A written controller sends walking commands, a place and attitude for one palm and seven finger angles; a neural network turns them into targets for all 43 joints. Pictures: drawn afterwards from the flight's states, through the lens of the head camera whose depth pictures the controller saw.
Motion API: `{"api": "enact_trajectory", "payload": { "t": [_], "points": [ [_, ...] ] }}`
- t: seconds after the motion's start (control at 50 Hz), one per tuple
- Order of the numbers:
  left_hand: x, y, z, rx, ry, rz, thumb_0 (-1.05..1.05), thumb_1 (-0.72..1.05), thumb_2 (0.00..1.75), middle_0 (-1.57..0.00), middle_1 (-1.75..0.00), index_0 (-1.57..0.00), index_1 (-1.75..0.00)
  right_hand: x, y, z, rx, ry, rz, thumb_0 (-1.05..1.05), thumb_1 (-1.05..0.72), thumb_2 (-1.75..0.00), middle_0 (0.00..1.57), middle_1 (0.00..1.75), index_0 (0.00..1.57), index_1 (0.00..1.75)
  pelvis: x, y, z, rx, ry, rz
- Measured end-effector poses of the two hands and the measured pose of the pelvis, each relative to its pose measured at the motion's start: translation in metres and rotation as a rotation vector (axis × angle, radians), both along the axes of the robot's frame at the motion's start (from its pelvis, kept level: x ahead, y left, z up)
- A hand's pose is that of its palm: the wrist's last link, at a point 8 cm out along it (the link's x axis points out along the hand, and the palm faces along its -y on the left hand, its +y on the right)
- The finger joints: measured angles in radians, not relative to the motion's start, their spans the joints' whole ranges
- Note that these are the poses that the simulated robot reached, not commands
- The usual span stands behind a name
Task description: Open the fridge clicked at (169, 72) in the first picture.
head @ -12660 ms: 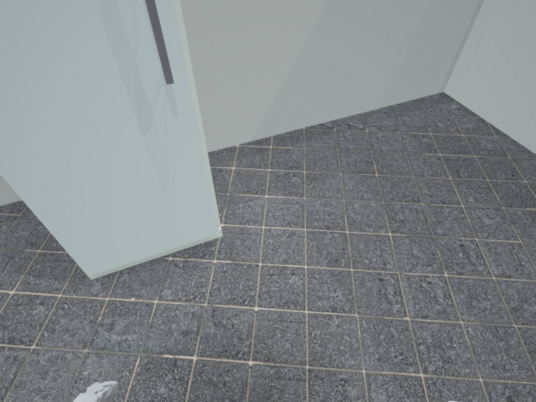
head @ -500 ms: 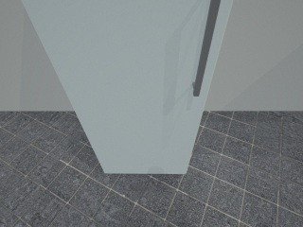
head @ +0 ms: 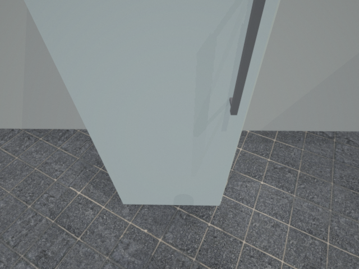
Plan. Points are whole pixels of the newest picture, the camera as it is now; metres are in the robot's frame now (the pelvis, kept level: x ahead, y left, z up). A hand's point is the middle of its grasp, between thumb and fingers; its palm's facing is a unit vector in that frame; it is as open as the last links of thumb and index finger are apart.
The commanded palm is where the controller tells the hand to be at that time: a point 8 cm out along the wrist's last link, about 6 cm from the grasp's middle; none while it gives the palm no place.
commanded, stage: look again from close up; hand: right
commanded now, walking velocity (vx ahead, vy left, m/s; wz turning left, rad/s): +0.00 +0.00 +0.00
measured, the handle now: (243, 56) +0.53 -0.12 +0.22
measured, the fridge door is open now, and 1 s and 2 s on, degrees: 0 0 0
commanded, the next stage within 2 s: raise the hand to about handle height in 1.02 s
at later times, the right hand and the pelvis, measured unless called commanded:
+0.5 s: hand out of the picture +0.00 -0.15 -0.18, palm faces +0.01 +0.99 -0.17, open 7.4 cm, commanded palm none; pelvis +0.02 +0.01 +0.00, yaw +0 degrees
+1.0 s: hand out of the picture +0.02 -0.15 -0.18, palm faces +0.01 +0.98 -0.17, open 7.4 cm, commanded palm none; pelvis +0.03 +0.02 +0.00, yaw +1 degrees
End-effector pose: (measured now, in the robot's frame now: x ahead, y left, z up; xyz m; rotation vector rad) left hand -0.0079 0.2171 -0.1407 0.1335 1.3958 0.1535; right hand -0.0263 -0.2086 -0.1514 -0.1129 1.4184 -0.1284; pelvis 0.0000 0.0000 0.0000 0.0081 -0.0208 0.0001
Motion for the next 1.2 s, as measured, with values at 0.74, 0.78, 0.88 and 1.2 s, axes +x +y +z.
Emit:
{"api": "enact_trajectory", "payload": {
  "t": [0.74, 0.78, 0.88, 1.2],
  "points": [
    [0.028, 0.017, 0.000, 0.006, -0.007, -0.009, 0.00, 0.92, 0.90, -0.20, -0.30, -0.20, -0.30, 0.039, 0.008, 0.003, -0.016, -0.026, 0.017, 0.00, -0.91, -0.90, 0.20, 0.29, 0.20, 0.30, 0.024, 0.014, 0.001, -0.009, 0.001, 0.009],
    [0.030, 0.018, 0.000, 0.007, -0.008, -0.010, 0.01, 0.92, 0.90, -0.20, -0.30, -0.20, -0.30, 0.040, 0.008, 0.003, -0.017, -0.027, 0.017, 0.00, -0.91, -0.90, 0.20, 0.29, 0.20, 0.30, 0.025, 0.015, 0.001, -0.009, 0.000, 0.009],
    [0.034, 0.021, 0.000, 0.009, -0.012, -0.013, 0.01, 0.92, 0.90, -0.20, -0.30, -0.20, -0.30, 0.042, 0.009, 0.003, -0.019, -0.027, 0.017, 0.00, -0.91, -0.90, 0.20, 0.29, 0.20, 0.30, 0.027, 0.016, 0.002, -0.009, 0.000, 0.009],
    [0.059, 0.031, 0.006, 0.056, -0.171, -0.068, 0.01, 0.92, 0.90, -0.21, -0.30, -0.20, -0.30, 0.090, -0.006, 0.040, -0.093, -0.327, -0.087, 0.02, -0.92, -0.89, 0.20, 0.30, 0.21, 0.31, 0.025, 0.019, -0.001, -0.009, -0.012, 0.004]
  ]
}}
